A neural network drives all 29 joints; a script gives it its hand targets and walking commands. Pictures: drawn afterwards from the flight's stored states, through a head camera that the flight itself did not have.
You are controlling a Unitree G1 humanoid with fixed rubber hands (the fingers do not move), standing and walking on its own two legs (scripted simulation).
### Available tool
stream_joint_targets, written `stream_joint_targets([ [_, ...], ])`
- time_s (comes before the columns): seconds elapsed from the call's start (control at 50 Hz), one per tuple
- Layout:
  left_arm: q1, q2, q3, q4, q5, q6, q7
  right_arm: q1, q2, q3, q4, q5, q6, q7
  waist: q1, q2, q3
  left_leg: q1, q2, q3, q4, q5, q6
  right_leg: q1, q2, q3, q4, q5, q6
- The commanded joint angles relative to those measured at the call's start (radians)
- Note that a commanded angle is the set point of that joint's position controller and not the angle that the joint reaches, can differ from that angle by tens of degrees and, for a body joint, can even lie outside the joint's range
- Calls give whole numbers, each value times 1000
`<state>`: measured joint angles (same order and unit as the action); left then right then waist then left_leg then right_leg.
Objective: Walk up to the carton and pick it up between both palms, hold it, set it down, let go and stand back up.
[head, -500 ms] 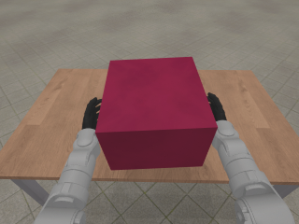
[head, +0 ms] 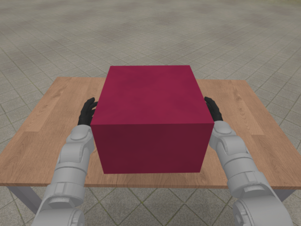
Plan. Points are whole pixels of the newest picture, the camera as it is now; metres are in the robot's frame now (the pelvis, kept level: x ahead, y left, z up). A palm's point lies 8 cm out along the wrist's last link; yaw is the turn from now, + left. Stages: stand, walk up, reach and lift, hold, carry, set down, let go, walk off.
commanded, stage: reach and lift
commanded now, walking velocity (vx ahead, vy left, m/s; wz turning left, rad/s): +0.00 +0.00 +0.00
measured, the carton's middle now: (150, 114) +0.43 +0.01 +0.10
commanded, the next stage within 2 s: hold in 1.24 s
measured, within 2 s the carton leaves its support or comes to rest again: neither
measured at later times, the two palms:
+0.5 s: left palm (84, 115) +0.37 +0.19 +0.15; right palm (217, 116) +0.37 -0.17 +0.14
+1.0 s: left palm (83, 112) +0.36 +0.18 +0.16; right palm (219, 115) +0.37 -0.17 +0.15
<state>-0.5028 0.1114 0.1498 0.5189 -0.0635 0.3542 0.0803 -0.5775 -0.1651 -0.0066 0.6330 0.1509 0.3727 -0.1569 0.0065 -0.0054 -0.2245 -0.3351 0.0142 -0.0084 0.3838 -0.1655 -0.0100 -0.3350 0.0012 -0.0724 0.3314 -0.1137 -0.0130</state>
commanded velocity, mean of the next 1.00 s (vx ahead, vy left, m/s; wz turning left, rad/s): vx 0.00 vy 0.00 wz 0.00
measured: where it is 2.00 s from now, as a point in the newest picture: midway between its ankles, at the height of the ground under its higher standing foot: outside the picture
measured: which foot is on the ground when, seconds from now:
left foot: down 0.00-1.00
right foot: down 0.00-1.00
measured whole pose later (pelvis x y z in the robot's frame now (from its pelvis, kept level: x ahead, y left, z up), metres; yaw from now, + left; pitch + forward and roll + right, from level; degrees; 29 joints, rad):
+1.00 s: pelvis -0.01 +0.00 +0.00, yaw +0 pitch +5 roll +0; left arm -0.58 0.12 0.20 0.40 -0.03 0.53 0.06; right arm -0.63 -0.17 -0.02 0.55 0.15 0.47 -0.17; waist -0.01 0.00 -0.21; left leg -0.30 0.01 -0.01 0.38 -0.15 -0.01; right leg -0.31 0.00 -0.07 0.33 -0.11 -0.01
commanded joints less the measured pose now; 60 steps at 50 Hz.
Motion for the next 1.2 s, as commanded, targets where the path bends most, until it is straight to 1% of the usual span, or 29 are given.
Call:
stream_joint_targets([
  [0.0, -867, -673, -440, -398, -48, -39, -181, -940, 800, 313, -595, 150, -107, 142, -28, 14, -422, 127, -82, -47, -54, 156, -8, 438, 41, 93, -19, 219, 45],
  [0.04, -913, -659, -436, -445, -53, -35, -173, -926, 816, 315, -564, 156, -90, 143, -25, 41, -423, 103, -91, -38, -55, 140, -12, 440, 36, 93, -12, 217, 48],
  [0.06, -854, -679, -446, -406, -36, -10, -172, -878, 779, 300, -488, 149, -78, 143, -57, 67, -358, 117, -81, -53, -64, 154, -24, 401, 40, 90, -22, 222, 40],
  [0.14, -849, -656, -380, -321, -18, 21, -189, -876, 743, 240, -402, 129, -64, 143, -58, 38, -284, 140, -72, -37, -91, 101, -21, 375, 38, 73, -37, 152, 43],
  [0.16, -790, -680, -373, -292, 3, 39, -196, -874, 724, 234, -431, 139, -69, 140, -67, 38, -276, 139, -74, -43, -83, 118, -14, 394, 35, 80, -43, 179, 43],
  [0.2, -836, -660, -370, -320, -7, 37, -200, -935, 758, 264, -479, 149, -77, 138, -30, 24, -338, 125, -81, -34, -73, 125, -7, 419, 34, 76, -31, 175, 48],
  [0.22, -878, -659, -404, -429, -34, 23, -199, -917, 786, 296, -536, 158, -77, 133, -40, 17, -430, 145, -80, -38, -53, 181, -5, 465, 32, 87, -13, 260, 51],
  [0.24, -799, -644, -362, -350, -3, 47, -195, -887, 767, 295, -492, 169, -64, 127, -33, 37, -367, 132, -84, -34, -56, 190, -4, 482, 31, 92, -24, 288, 54],
  [0.26, -801, -629, -362, -347, -10, 45, -203, -891, 773, 302, -516, 159, -62, 123, -29, -6, -352, 103, -88, -31, -62, 154, -5, 497, 31, 88, -19, 267, 64],
  [0.28, -834, -643, -382, -396, -18, 45, -199, -909, 778, 298, -514, 168, -63, 119, -51, 39, -384, 137, -91, -32, -49, 232, -15, 497, 35, 83, -12, 340, 55],
  [0.32, -836, -676, -447, -494, -51, 43, -182, -953, 765, 345, -657, 222, -76, 119, -35, 56, -509, 207, -82, -48, -15, 336, -29, 483, 52, 79, 7, 395, 57],
  [0.34, -822, -681, -424, -411, -43, 54, -185, -945, 757, 337, -599, 205, -61, 117, -42, 36, -413, 185, -80, -49, -33, 295, -24, 454, 52, 85, -10, 348, 52],
  [0.36, -811, -675, -412, -455, -37, 58, -188, -896, 769, 342, -595, 209, -50, 113, -47, 25, -439, 191, -84, -49, -27, 324, -27, 484, 56, 88, -5, 387, 57],
  [0.46, -844, -691, -401, -395, -22, 87, -193, -913, 711, 251, -471, 176, -40, 137, -76, 71, -333, 197, -70, -51, -63, 184, -34, 388, 51, 64, -30, 219, 41],
  [0.5, -885, -669, -361, -377, -23, 90, -199, -965, 746, 270, -474, 177, -32, 137, -33, 25, -335, 174, -70, -43, -66, 178, -17, 400, 46, 72, -29, 208, 46],
  [0.54, -867, -662, -343, -355, 10, 102, -203, -954, 742, 263, -455, 167, -28, 134, -45, 39, -305, 141, -76, -33, -75, 140, -12, 436, 43, 65, -25, 196, 46],
  [0.66, -869, -689, -373, -350, -26, 105, -197, -1011, 766, 297, -533, 185, -32, 134, -39, 18, -349, 165, -79, -32, -64, 151, -1, 413, 44, 70, -38, 195, 47],
  [0.72, -860, -705, -420, -437, -46, 109, -192, -978, 740, 303, -568, 206, -32, 135, -60, 36, -409, 200, -72, -47, -48, 201, -17, 426, 60, 67, -21, 246, 40],
  [0.78, -945, -686, -406, -405, -30, 119, -184, -997, 736, 264, -474, 176, -17, 143, -61, 55, -332, 164, -70, -39, -77, 88, -18, 351, 48, 63, -43, 97, 37],
  [0.82, -917, -694, -380, -372, -22, 132, -189, -1006, 737, 262, -473, 161, -10, 143, -51, 11, -313, 164, -71, -35, -92, 69, 4, 353, 44, 64, -52, 90, 38],
  [0.94, -897, -693, -415, -502, -59, 135, -185, -1016, 792, 343, -619, 224, -13, 126, -38, 21, -443, 175, -87, -35, -46, 214, 8, 466, 44, 77, -19, 282, 53],
  [0.96, -868, -684, -401, -438, -26, 152, -185, -973, 741, 317, -550, 213, 5, 124, -57, 43, -385, 182, -86, -40, -55, 187, 2, 438, 44, 78, -35, 244, 44],
  [0.98, -869, -686, -388, -461, -14, 163, -186, -975, 746, 316, -552, 220, 7, 123, -41, 46, -377, 194, -83, -39, -55, 191, -4, 431, 51, 69, -26, 230, 39],
  [1.0, -879, -682, -403, -454, -32, 165, -192, -1019, 753, 321, -619, 218, 3, 120, -45, 16, -407, 198, -83, -37, -53, 171, 2, 423, 50, 67, -30, 219, 42],
  [1.02, -819, -721, -424, -479, -25, 177, -188, -969, 731, 326, -618, 224, 11, 118, -71, 50, -410, 225, -78, -44, -48, 239, -13, 443, 60, 60, -24, 285, 39],
  [1.06, -843, -718, -432, -488, -48, 181, -190, -1025, 734, 336, -688, 248, 4, 120, -50, 32, -432, 229, -77, -50, -37, 255, -11, 421, 63, 63, -22, 264, 41],
  [1.12, -861, -700, -416, -476, -24, 193, -194, -969, 707, 301, -582, 216, 29, 122, -75, 44, -369, 209, -76, -41, -65, 172, -13, 412, 53, 66, -37, 212, 38],
  [1.14, -807, -702, -414, -447, -31, 202, -201, -1000, 710, 304, -654, 231, 23, 114, -66, 27, -379, 190, -81, -42, -51, 196, -7, 440, 50, 75, -34, 250, 38],
  [1.18, -827, -695, -394, -488, -9, 204, -204, -974, 722, 316, -613, 228, 34, 114, -48, 29, -354, 200, -79, -43, -55, 204, 2, 441, 53, 76, -34, 235, 38],
])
